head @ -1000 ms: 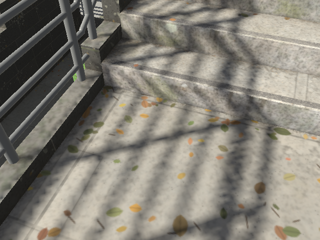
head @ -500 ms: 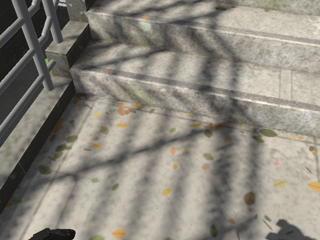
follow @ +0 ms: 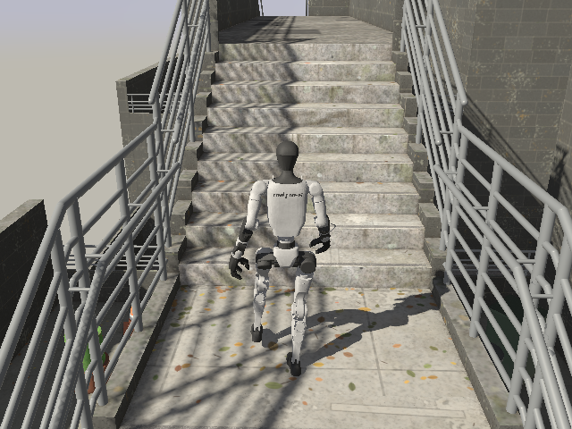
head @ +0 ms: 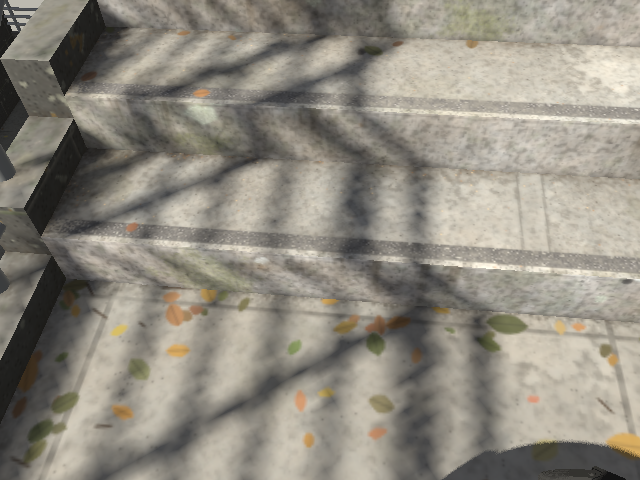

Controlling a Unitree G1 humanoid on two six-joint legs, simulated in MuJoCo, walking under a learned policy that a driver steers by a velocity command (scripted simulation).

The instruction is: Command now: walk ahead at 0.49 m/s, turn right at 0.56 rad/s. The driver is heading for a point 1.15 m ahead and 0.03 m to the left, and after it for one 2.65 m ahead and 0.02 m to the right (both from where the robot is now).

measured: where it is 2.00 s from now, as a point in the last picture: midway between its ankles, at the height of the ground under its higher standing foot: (350, 468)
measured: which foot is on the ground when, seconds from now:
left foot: up 0.00-0.16, down 0.18-0.64, up 0.66-1.00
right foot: down 0.00-0.18, up 0.20-0.60, down 0.62-1.00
